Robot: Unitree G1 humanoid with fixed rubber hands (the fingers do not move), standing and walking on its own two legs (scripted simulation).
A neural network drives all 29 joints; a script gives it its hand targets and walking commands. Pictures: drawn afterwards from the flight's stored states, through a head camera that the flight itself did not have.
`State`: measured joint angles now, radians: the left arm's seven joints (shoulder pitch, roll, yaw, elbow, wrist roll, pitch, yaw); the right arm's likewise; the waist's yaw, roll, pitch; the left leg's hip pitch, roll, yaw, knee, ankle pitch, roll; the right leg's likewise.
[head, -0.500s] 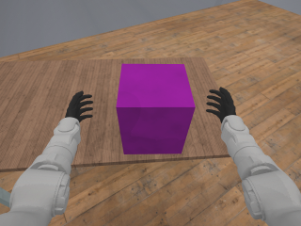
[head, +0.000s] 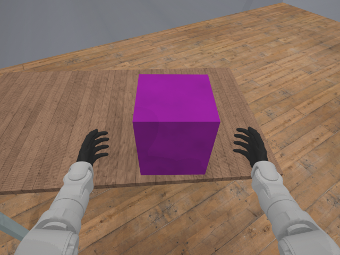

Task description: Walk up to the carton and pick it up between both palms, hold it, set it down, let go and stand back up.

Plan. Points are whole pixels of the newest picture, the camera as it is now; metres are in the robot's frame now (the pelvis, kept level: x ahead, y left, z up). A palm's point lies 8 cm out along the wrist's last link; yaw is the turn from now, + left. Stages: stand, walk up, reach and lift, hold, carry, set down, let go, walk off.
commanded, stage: set down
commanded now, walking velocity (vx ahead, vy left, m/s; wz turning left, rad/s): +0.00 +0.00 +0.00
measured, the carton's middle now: (173, 126) +0.48 -0.02 -0.01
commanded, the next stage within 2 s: let go in 1.30 s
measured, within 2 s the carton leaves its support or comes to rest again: neither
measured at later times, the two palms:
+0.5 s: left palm (82, 186) +0.29 +0.22 -0.01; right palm (255, 185) +0.28 -0.21 -0.01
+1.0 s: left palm (80, 210) +0.24 +0.22 -0.05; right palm (258, 211) +0.23 -0.22 -0.05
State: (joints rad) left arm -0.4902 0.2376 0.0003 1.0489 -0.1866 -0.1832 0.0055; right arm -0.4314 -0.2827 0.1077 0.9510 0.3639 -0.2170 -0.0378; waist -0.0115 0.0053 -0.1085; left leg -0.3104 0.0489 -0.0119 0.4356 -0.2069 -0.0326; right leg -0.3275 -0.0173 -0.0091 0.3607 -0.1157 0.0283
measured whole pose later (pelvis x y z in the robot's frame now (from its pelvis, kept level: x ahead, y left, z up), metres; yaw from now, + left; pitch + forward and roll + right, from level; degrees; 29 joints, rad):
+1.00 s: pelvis +0.02 +0.01 +0.00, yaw +0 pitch -1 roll -1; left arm 0.01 0.20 0.00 0.68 -0.11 -0.07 0.01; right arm 0.03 -0.25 0.08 0.76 0.15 -0.26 0.01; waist -0.01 0.02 0.00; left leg -0.15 0.05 -0.01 0.44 -0.26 -0.03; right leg -0.17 -0.02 -0.01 0.36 -0.17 0.03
